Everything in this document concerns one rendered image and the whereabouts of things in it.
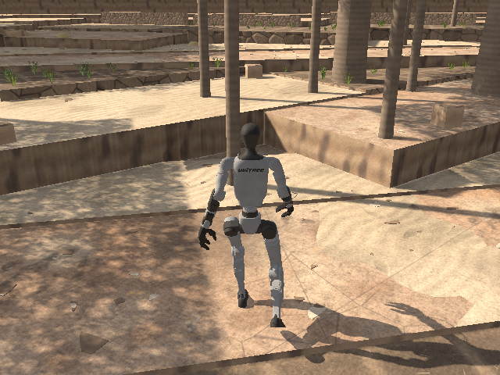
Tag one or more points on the left robot upper arm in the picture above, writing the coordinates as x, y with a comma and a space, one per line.
221, 178

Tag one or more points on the robot left hand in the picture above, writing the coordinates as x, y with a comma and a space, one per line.
201, 236

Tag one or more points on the robot right hand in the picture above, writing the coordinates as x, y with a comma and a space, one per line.
289, 210

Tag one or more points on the right robot upper arm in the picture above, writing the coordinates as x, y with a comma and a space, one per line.
275, 165

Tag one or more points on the robot right forearm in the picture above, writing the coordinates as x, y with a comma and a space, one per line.
288, 200

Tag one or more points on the left robot foot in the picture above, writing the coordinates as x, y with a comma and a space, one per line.
242, 302

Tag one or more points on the robot left forearm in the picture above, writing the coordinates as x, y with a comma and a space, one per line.
210, 211

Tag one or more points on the robot torso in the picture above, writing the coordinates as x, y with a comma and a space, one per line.
250, 188

